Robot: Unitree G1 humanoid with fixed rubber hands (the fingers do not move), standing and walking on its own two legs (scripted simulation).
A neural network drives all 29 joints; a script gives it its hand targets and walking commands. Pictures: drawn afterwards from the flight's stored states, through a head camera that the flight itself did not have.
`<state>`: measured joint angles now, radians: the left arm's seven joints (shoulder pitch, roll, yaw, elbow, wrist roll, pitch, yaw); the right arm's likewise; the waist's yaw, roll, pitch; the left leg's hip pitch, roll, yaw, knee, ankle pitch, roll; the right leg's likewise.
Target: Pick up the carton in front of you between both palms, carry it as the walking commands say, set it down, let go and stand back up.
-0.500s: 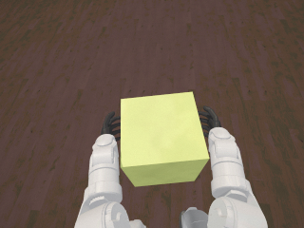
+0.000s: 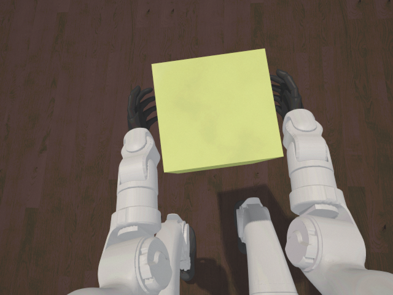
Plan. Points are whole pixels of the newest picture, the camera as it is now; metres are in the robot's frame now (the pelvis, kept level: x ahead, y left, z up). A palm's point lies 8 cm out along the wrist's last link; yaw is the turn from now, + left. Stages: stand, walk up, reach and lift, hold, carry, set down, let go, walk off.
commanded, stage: set down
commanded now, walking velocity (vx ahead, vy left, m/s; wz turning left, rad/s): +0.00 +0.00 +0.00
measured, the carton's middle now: (212, 124) +0.45 -0.04 -0.15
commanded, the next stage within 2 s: none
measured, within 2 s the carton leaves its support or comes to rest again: rests again in 1.48 s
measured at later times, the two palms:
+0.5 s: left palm (169, 124) +0.48 +0.07 -0.22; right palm (281, 114) +0.48 -0.23 -0.24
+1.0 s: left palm (178, 130) +0.51 +0.07 -0.38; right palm (267, 116) +0.52 -0.23 -0.39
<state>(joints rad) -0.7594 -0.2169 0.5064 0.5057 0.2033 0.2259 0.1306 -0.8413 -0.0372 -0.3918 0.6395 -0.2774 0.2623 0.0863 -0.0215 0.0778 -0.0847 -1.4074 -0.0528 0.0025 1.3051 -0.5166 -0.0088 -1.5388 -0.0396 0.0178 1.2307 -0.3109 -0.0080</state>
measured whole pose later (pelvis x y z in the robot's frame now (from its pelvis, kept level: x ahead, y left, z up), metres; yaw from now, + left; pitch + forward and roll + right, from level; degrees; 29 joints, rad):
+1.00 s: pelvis -0.03 +0.00 -0.22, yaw +3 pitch +41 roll +7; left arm -1.39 0.01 0.46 0.73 0.01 0.25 0.25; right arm -1.55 -0.39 -0.20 0.96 -0.13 0.31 0.05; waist -0.05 0.09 0.33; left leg -2.09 -0.17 0.02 2.08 -0.72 -0.07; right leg -2.29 -0.01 0.09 1.99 -0.41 0.00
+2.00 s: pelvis -0.05 +0.00 -0.26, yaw +4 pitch +32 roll +4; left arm -1.53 0.08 0.41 0.91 0.04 0.22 0.11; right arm -1.65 -0.50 -0.28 1.15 -0.11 0.23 0.19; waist -0.06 0.07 0.52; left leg -2.09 -0.23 -0.01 2.23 -0.71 -0.09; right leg -2.27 -0.06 0.07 2.13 -0.42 -0.03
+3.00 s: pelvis -0.04 -0.01 -0.14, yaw +3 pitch +41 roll +7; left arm -1.41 0.12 0.37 0.82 -0.02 0.27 0.20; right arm -1.59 -0.57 -0.22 1.13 -0.05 0.23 0.12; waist 0.01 0.05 0.21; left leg -1.92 -0.11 0.02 1.82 -0.63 -0.05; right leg -2.10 -0.01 0.07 1.74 -0.37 -0.02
